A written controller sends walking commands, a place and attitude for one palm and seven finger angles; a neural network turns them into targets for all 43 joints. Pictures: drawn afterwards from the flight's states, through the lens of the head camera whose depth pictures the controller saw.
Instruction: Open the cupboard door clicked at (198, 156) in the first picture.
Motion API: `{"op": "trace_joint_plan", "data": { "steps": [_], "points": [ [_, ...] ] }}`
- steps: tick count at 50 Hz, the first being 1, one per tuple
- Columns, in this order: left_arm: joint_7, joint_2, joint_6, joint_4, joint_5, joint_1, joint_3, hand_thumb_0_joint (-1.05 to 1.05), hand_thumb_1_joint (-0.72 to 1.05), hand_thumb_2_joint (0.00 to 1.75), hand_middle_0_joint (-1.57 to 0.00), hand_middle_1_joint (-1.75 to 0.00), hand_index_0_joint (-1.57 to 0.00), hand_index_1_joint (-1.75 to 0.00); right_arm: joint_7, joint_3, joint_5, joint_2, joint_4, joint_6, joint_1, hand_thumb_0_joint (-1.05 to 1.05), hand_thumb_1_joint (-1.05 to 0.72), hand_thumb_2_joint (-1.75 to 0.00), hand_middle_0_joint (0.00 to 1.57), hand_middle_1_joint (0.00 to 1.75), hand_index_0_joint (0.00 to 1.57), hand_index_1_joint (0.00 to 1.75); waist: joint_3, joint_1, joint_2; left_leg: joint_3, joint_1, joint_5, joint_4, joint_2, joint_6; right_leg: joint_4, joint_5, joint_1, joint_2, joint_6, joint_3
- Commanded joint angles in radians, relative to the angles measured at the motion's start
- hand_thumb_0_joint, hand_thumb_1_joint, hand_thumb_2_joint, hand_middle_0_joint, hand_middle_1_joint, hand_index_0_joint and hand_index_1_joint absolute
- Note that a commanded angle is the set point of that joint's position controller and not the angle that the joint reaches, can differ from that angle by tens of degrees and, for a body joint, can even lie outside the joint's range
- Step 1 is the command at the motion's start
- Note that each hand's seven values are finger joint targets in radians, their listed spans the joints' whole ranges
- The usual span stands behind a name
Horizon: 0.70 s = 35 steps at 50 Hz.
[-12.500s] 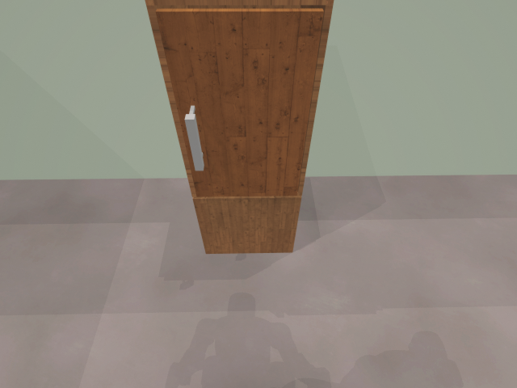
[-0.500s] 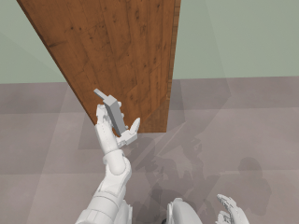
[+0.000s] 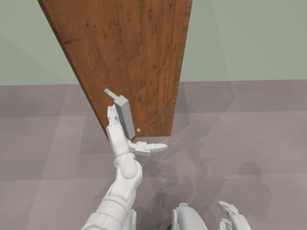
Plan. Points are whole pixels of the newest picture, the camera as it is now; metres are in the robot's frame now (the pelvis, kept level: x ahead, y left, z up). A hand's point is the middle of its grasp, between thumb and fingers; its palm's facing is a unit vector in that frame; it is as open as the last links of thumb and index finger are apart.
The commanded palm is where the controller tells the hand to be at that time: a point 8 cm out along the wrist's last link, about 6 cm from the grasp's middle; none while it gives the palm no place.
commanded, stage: slide the hand sideways off the handle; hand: left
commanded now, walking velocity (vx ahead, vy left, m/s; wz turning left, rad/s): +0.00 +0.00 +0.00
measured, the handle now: (120, 116) +0.41 +0.10 +0.03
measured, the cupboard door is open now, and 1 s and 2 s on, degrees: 48 52 51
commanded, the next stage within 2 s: draw the hand back to the body in 1.28 s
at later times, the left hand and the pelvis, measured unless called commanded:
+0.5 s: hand (137, 148) +0.32 +0.05 +0.03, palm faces -0.06 -1.00 +0.01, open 16.3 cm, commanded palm +0.29 +0.11 +0.02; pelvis -0.01 +0.01 -0.01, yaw +0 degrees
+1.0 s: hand (118, 163) +0.28 +0.09 +0.02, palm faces -0.05 -1.00 -0.01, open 16.2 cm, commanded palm +0.25 +0.16 +0.02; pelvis +0.01 +0.01 -0.01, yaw +0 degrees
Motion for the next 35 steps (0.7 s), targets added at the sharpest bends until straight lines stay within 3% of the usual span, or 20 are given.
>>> {"op": "trace_joint_plan", "data": {
  "steps": [1, 4, 5, 6, 7, 9, 10, 11, 12, 14, 16, 17, 18, 20, 22, 24, 26, 30, 31, 35],
  "points": [
    [0.030, -0.028, -0.054, -0.203, 0.016, -0.265, 0.011, 0.00, -0.50, 0.30, -0.15, -0.30, -0.15, -0.30, -0.008, -0.038, -0.002, -0.096, -0.125, -0.046, -0.015, 0.00, -0.90, -0.90, 0.20, 0.30, 0.20, 0.30, -0.356, -0.013, -0.079, 0.007, 0.133, 0.202, -0.127, -0.033, 0.024, -0.198, 0.238, 0.279, 0.006, 0.035, 0.059],
    [0.032, -0.038, -0.051, -0.185, 0.017, -0.280, 0.006, 0.00, -0.50, 0.30, -0.15, -0.30, -0.15, -0.30, -0.007, -0.036, -0.003, -0.098, -0.121, -0.046, -0.016, 0.00, -0.90, -0.90, 0.20, 0.30, 0.20, 0.30, -0.339, -0.021, -0.094, 0.006, 0.129, 0.191, -0.126, -0.033, 0.024, -0.202, 0.222, 0.268, 0.008, 0.035, 0.058],
    [-0.166, 0.034, -0.090, -0.207, 0.133, -0.268, -0.230, 0.00, -0.50, 0.30, -0.15, -0.30, -0.15, -0.30, -0.006, -0.041, -0.001, -0.135, -0.107, -0.032, 0.031, 0.00, -0.90, -0.90, 0.20, 0.30, 0.20, 0.30, -0.306, -0.109, -0.118, 0.004, 0.125, 0.186, -0.089, -0.032, 0.041, -0.177, 0.289, 0.244, -0.008, 0.040, 0.084],
    [-0.261, 0.111, -0.139, -0.284, 0.098, -0.336, -0.150, 0.00, -0.50, 0.30, -0.15, -0.30, -0.15, -0.30, -0.007, -0.055, 0.014, -0.136, -0.129, -0.029, 0.047, 0.00, -0.90, -0.90, 0.20, 0.30, 0.20, 0.30, -0.390, -0.077, -0.065, 0.005, 0.133, 0.195, -0.081, -0.037, 0.044, -0.164, 0.319, 0.279, -0.017, 0.032, 0.094],
    [-0.339, 0.134, -0.168, -0.322, 0.081, -0.325, -0.160, 0.00, -0.50, 0.30, -0.15, -0.30, -0.15, -0.30, -0.010, -0.057, 0.021, -0.140, -0.138, -0.022, 0.040, 0.00, -0.90, -0.90, 0.20, 0.30, 0.20, 0.30, -0.433, -0.063, -0.037, 0.007, 0.157, 0.205, -0.079, -0.038, 0.045, -0.153, 0.341, 0.296, -0.016, 0.028, 0.103],
    [-0.495, 0.089, -0.184, -0.315, -0.005, -0.278, -0.215, 0.00, -0.50, 0.30, -0.15, -0.30, -0.15, -0.30, -0.010, -0.050, 0.048, -0.140, -0.165, -0.021, 0.037, 0.00, -0.90, -0.90, 0.20, 0.30, 0.20, 0.30, -0.376, -0.073, -0.028, 0.000, 0.168, 0.188, -0.084, -0.039, 0.047, -0.164, 0.324, 0.273, -0.013, 0.026, 0.098],
    [-0.539, 0.078, -0.176, -0.337, -0.077, -0.266, -0.194, 0.00, -0.50, 0.30, -0.15, -0.30, -0.15, -0.30, -0.011, -0.048, 0.063, -0.145, -0.185, -0.020, 0.033, 0.00, -0.90, -0.90, 0.20, 0.30, 0.20, 0.30, -0.378, -0.061, -0.022, -0.004, 0.189, 0.186, -0.096, -0.037, 0.045, -0.170, 0.296, 0.265, -0.008, 0.022, 0.092],
    [-0.563, 0.053, -0.159, -0.308, -0.140, -0.242, -0.183, 0.00, -0.50, 0.30, -0.15, -0.30, -0.15, -0.30, -0.015, -0.042, 0.076, -0.142, -0.192, -0.019, 0.019, 0.00, -0.90, -0.90, 0.20, 0.30, 0.20, 0.30, -0.334, -0.057, -0.037, -0.006, 0.186, 0.161, -0.111, -0.037, 0.041, -0.187, 0.251, 0.246, -0.003, 0.026, 0.084],
    [-0.570, 0.049, -0.137, -0.299, -0.196, -0.242, -0.156, 0.00, -0.50, 0.30, -0.15, -0.30, -0.15, -0.30, -0.018, -0.035, 0.087, -0.145, -0.201, -0.016, 0.015, 0.00, -0.90, -0.90, 0.20, 0.30, 0.20, 0.30, -0.301, -0.050, -0.044, -0.010, 0.173, 0.134, -0.126, -0.038, 0.039, -0.200, 0.199, 0.241, 0.001, 0.028, 0.077],
    [-0.550, 0.077, -0.109, -0.300, -0.241, -0.173, -0.087, 0.00, -0.50, 0.30, -0.15, -0.30, -0.15, -0.30, -0.020, -0.036, 0.094, -0.155, -0.213, -0.012, 0.012, 0.00, -0.90, -0.90, 0.20, 0.30, 0.20, 0.30, -0.308, -0.018, -0.093, -0.013, 0.168, 0.143, -0.141, -0.039, 0.037, -0.202, 0.179, 0.260, 0.006, 0.029, 0.070],
    [-0.517, 0.086, -0.106, -0.345, -0.224, -0.127, -0.078, 0.00, -0.50, 0.30, -0.15, -0.30, -0.15, -0.30, -0.012, -0.036, 0.089, -0.154, -0.230, -0.010, 0.010, 0.00, -0.90, -0.90, 0.20, 0.30, 0.20, 0.30, -0.340, 0.004, -0.061, -0.013, 0.181, 0.180, -0.142, -0.041, 0.035, -0.169, 0.211, 0.258, 0.004, 0.025, 0.056],
    [-0.501, 0.090, -0.110, -0.353, -0.204, -0.100, -0.078, 0.00, -0.50, 0.30, -0.15, -0.30, -0.15, -0.30, -0.006, -0.038, 0.084, -0.154, -0.234, -0.007, 0.015, 0.00, -0.90, -0.90, 0.20, 0.30, 0.20, 0.30, -0.345, 0.003, -0.084, -0.013, 0.175, 0.197, -0.132, -0.039, 0.036, -0.160, 0.234, 0.258, 0.005, 0.027, 0.057],
    [-0.489, 0.096, -0.116, -0.351, -0.181, -0.082, -0.085, 0.00, -0.50, 0.30, -0.15, -0.30, -0.15, -0.30, -0.001, -0.040, 0.081, -0.154, -0.236, -0.004, 0.020, 0.00, -0.90, -0.90, 0.20, 0.30, 0.20, 0.30, -0.328, -0.004, -0.114, -0.011, 0.154, 0.190, -0.124, -0.040, 0.039, -0.160, 0.236, 0.258, 0.003, 0.030, 0.061],
    [-0.473, 0.145, -0.128, -0.358, -0.144, -0.022, -0.053, 0.00, -0.50, 0.30, -0.15, -0.30, -0.15, -0.30, 0.005, -0.042, 0.076, -0.159, -0.247, 0.002, 0.015, 0.00, -0.90, -0.90, 0.20, 0.30, 0.20, 0.30, -0.322, 0.009, -0.135, -0.009, 0.120, 0.177, -0.112, -0.039, 0.041, -0.154, 0.226, 0.264, 0.003, 0.029, 0.074],
    [-0.473, 0.156, -0.135, -0.371, -0.121, -0.020, -0.054, 0.00, -0.50, 0.30, -0.15, -0.30, -0.15, -0.30, 0.009, -0.040, 0.075, -0.153, -0.252, 0.011, 0.004, 0.00, -0.90, -0.90, 0.20, 0.30, 0.20, 0.30, -0.291, 0.013, -0.102, -0.003, 0.106, 0.138, -0.115, -0.042, 0.038, -0.157, 0.186, 0.251, -0.002, 0.027, 0.081],
    [-0.478, 0.168, -0.132, -0.383, -0.120, 0.000, -0.049, 0.00, -0.50, 0.30, -0.15, -0.30, -0.15, -0.30, 0.005, -0.038, 0.076, -0.152, -0.263, 0.017, -0.009, 0.00, -0.90, -0.90, 0.20, 0.30, 0.20, 0.30, -0.282, 0.014, -0.103, 0.003, 0.095, 0.106, -0.112, -0.043, 0.040, -0.171, 0.147, 0.248, -0.003, 0.028, 0.094],
    [-0.487, 0.156, -0.129, -0.430, -0.129, 0.014, -0.063, 0.00, -0.50, 0.30, -0.15, -0.30, -0.15, -0.30, 0.002, -0.035, 0.080, -0.149, -0.280, 0.020, -0.019, 0.00, -0.90, -0.90, 0.20, 0.30, 0.20, 0.30, -0.291, 0.023, -0.062, 0.004, 0.116, 0.101, -0.119, -0.044, 0.039, -0.171, 0.134, 0.244, -0.001, 0.026, 0.091],
    [-0.520, 0.156, -0.121, -0.512, -0.164, 0.057, -0.072, 0.00, -0.50, 0.30, -0.15, -0.30, -0.15, -0.30, -0.009, -0.033, 0.085, -0.151, -0.289, 0.014, -0.018, 0.00, -0.90, -0.90, 0.20, 0.30, 0.20, 0.30, -0.321, 0.015, -0.067, -0.006, 0.139, 0.137, -0.114, -0.042, 0.041, -0.163, 0.175, 0.261, 0.004, 0.027, 0.083],
    [-0.528, 0.171, -0.117, -0.508, -0.172, 0.097, -0.055, 0.00, -0.50, 0.30, -0.15, -0.30, -0.15, -0.30, -0.011, -0.034, 0.088, -0.151, -0.287, 0.013, -0.021, 0.00, -0.90, -0.90, 0.20, 0.30, 0.20, 0.30, -0.316, 0.024, -0.061, -0.006, 0.143, 0.146, -0.114, -0.040, 0.038, -0.159, 0.188, 0.257, 0.004, 0.026, 0.079],
    [-0.559, 0.190, -0.102, -0.534, -0.189, 0.147, -0.043, 0.00, -0.50, 0.30, -0.15, -0.30, -0.15, -0.30, -0.019, -0.030, 0.092, -0.153, -0.292, 0.008, -0.023, 0.00, -0.90, -0.90, 0.20, 0.30, 0.20, 0.30, -0.293, 0.017, -0.095, -0.013, 0.120, 0.143, -0.106, -0.041, 0.040, -0.159, 0.184, 0.260, 0.004, 0.030, 0.081]
  ]
}}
